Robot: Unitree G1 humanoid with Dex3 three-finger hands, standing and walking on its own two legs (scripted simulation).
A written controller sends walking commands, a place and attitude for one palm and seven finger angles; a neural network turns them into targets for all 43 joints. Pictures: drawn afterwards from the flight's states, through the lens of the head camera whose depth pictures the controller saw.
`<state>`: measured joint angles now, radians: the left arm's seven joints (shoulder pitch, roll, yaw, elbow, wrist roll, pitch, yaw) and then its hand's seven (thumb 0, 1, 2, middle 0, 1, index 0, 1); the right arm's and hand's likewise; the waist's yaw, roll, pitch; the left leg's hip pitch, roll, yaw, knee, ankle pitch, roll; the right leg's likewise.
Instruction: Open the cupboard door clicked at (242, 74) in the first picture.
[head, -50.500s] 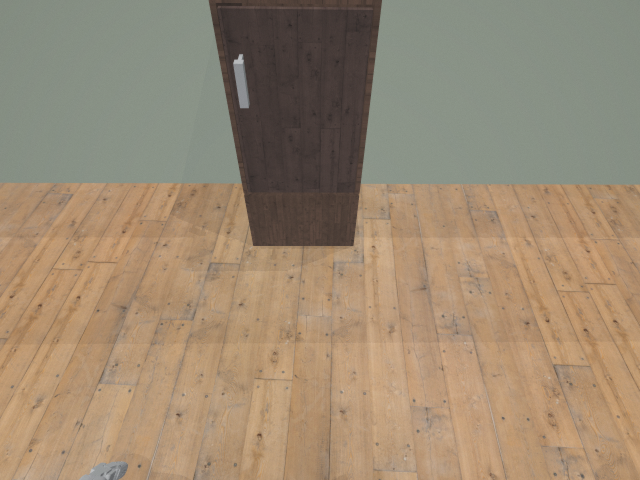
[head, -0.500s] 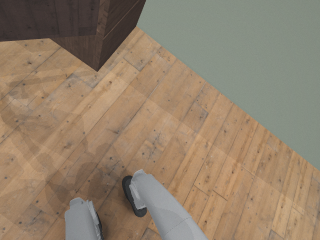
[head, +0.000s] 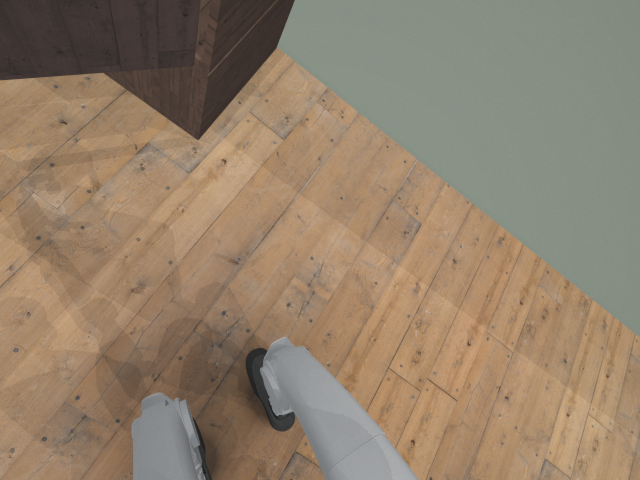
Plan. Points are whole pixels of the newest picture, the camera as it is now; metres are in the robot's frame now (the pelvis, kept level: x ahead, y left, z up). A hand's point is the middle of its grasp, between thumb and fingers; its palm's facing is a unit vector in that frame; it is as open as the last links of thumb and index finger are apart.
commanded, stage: slide the fingers in behind the handle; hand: left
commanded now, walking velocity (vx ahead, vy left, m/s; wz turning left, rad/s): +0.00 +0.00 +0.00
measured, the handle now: out of the picture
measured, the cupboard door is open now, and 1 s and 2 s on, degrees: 51 51 54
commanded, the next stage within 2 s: close the thumb around the handle in 0.66 s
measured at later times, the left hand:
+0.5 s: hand out of the picture +0.67 +0.24 +0.11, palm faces +0.09 -1.00 -0.01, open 14.0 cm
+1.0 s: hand out of the picture +0.67 +0.24 +0.11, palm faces +0.09 -1.00 -0.02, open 12.4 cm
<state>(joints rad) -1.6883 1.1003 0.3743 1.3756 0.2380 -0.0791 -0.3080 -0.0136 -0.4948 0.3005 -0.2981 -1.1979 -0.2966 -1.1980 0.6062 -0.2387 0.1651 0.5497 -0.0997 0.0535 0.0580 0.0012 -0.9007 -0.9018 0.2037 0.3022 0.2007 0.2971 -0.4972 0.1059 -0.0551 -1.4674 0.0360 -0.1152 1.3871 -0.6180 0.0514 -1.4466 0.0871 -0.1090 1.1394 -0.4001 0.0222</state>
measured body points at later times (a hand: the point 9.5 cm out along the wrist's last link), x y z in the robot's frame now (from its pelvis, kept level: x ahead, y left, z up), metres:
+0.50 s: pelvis +0.00 +0.00 +0.00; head +0.26 +0.05 +0.36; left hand +0.66 +0.29 +0.11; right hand -0.13 -0.20 -0.03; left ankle -0.02 +0.07 -0.60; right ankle +0.06 -0.14 -0.60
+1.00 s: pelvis +0.00 +0.00 +0.00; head +0.26 +0.06 +0.37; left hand +0.66 +0.29 +0.11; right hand -0.13 -0.20 -0.02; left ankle -0.02 +0.07 -0.60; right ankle +0.06 -0.14 -0.60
